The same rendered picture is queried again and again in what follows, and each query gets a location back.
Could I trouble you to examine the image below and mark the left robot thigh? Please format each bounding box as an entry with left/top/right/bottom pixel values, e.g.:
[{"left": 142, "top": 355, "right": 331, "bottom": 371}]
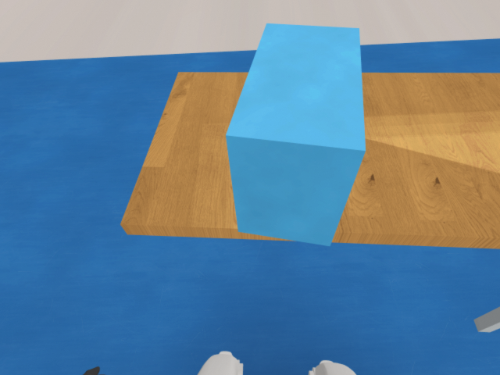
[{"left": 198, "top": 354, "right": 243, "bottom": 375}]

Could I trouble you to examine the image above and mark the carton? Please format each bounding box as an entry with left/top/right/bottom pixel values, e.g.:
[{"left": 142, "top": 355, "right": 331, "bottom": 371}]
[{"left": 226, "top": 23, "right": 366, "bottom": 246}]

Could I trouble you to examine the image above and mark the table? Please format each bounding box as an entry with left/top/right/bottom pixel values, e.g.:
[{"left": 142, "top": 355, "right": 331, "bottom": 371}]
[{"left": 120, "top": 72, "right": 500, "bottom": 332}]

